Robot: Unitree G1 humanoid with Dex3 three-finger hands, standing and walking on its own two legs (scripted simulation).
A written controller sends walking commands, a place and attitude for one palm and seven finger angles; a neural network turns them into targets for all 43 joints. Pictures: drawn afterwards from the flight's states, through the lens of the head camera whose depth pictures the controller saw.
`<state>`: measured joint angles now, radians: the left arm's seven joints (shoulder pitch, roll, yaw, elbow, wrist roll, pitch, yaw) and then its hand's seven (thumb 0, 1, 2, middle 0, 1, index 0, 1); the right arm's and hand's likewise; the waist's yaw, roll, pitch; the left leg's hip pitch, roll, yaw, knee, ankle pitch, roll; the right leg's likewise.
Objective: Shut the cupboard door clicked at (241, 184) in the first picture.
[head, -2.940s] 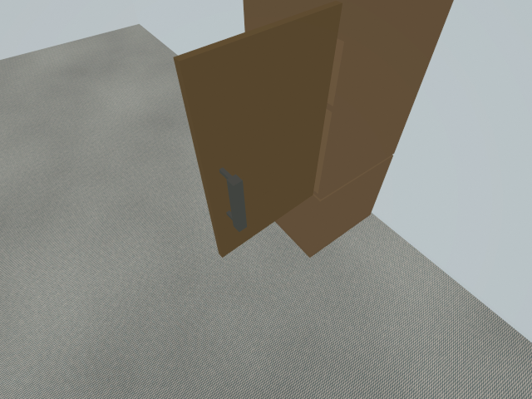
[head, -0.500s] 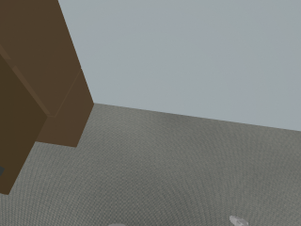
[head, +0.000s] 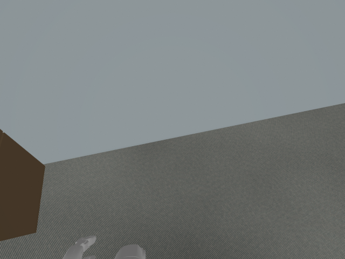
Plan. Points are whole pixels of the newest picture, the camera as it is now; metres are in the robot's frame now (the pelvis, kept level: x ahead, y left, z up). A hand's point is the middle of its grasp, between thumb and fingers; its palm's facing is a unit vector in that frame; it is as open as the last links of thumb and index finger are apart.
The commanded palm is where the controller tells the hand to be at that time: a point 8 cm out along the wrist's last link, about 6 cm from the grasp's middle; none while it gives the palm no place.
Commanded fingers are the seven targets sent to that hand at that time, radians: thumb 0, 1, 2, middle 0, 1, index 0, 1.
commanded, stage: walk to a spot facing it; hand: left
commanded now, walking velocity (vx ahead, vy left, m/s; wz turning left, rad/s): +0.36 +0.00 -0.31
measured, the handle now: out of the picture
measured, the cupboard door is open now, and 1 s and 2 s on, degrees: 93 93 93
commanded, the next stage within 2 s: turn to face it in 0.66 s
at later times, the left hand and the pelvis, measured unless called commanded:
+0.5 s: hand (111, 191) +0.31 +0.20 -0.16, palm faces -0.15 -0.97 -0.18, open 7.4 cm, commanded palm none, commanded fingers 0.00 0.90 0.90 -0.20 -0.30 -0.20 -0.30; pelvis +0.22 +0.01 +0.01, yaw -12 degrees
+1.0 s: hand (166, 128) +0.54 +0.04 -0.15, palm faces -0.27 -0.94 -0.20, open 7.2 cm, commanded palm none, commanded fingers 0.00 0.90 0.90 -0.20 -0.30 -0.20 -0.30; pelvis +0.40 -0.11 +0.01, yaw -16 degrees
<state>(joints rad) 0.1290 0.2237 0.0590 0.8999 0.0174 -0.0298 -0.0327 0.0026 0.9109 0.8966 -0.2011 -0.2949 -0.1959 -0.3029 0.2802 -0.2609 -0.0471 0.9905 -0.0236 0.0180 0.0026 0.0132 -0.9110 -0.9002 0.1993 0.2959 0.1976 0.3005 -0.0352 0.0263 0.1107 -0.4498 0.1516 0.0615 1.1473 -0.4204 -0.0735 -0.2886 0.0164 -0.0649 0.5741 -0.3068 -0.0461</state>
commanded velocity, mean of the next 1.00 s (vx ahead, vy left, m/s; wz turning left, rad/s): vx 0.24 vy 0.00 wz -0.11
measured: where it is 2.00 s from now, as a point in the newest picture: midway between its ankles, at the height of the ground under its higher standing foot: (211, 196)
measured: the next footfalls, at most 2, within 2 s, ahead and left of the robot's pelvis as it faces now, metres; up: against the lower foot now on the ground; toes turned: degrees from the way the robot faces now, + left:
left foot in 0.28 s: +0.29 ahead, +0.12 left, +0.00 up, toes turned -1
right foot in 0.72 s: +0.39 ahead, -0.18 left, +0.00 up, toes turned -25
